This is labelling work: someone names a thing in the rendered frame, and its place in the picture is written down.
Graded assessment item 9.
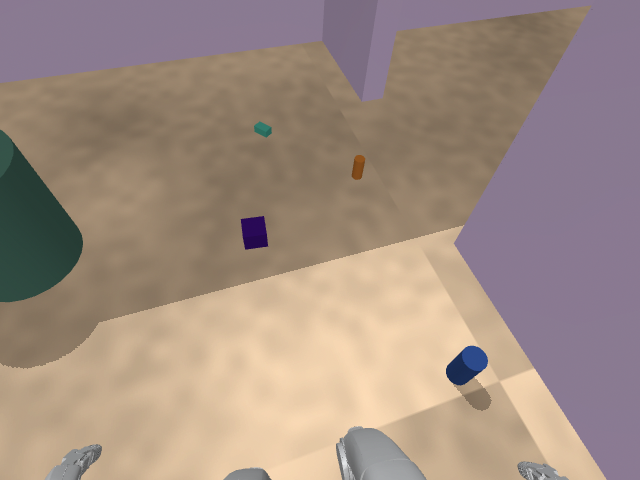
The left robot hand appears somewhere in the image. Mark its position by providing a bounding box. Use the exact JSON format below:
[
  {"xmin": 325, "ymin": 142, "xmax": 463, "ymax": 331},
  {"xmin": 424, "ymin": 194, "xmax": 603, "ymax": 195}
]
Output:
[{"xmin": 45, "ymin": 444, "xmax": 102, "ymax": 480}]

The right robot hand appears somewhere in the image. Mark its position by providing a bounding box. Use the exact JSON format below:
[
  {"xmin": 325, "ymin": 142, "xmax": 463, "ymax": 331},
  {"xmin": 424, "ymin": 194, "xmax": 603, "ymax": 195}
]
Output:
[{"xmin": 517, "ymin": 462, "xmax": 569, "ymax": 480}]

